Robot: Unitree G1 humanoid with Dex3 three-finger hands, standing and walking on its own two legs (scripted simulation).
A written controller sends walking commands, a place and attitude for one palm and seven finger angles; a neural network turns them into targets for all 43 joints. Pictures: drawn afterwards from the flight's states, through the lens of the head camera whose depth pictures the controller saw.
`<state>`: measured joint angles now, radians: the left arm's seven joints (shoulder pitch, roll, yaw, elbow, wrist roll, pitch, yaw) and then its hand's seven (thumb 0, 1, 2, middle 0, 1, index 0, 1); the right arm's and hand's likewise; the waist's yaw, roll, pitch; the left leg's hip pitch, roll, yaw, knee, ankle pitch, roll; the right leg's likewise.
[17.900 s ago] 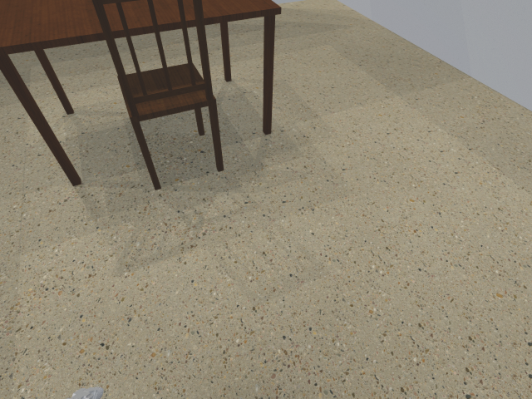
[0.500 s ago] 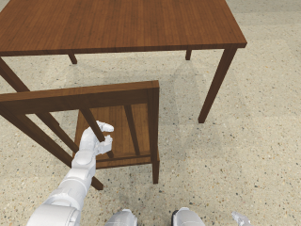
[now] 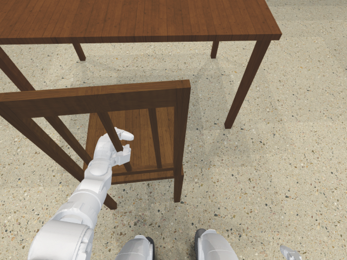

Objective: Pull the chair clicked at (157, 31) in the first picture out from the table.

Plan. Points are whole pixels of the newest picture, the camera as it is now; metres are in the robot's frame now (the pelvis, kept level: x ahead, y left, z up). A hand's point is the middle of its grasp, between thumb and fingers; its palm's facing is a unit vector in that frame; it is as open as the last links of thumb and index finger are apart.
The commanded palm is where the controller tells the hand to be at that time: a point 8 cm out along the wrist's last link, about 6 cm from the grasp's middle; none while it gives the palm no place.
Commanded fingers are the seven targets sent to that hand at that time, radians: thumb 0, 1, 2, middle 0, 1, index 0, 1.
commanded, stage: step backward, pulling the chair out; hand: left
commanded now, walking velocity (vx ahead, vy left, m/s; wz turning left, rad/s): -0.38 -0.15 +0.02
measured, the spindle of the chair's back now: (118, 146) +0.39 +0.15 -0.05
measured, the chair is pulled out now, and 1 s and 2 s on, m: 0.28 0.44 0.61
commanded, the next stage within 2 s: stop walking, hand still on the chair in 1.42 s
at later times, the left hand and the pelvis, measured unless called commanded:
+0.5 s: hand (116, 179) +0.30 +0.15 -0.06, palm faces +0.01 -0.98 -0.21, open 5.0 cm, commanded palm +0.31 +0.20 -0.06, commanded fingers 0.00 0.90 0.90 -0.50 -1.45 -0.50 -1.45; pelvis -0.06 +0.00 +0.01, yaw +0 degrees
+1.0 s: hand (111, 212) +0.22 +0.15 -0.05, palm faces +0.01 -0.97 -0.26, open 5.2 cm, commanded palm +0.23 +0.19 -0.04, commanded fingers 0.00 0.90 0.90 -0.50 -1.45 -0.50 -1.45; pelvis -0.16 -0.01 +0.00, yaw +0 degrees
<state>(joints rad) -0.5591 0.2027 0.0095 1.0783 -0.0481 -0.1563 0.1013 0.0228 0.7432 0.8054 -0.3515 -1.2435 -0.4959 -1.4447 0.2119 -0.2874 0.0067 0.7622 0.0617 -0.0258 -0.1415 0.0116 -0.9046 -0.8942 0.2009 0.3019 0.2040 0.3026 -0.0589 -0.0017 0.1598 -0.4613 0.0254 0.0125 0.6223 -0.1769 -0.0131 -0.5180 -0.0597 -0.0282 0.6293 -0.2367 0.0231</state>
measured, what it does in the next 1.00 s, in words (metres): walks backwards: left foot, then right foot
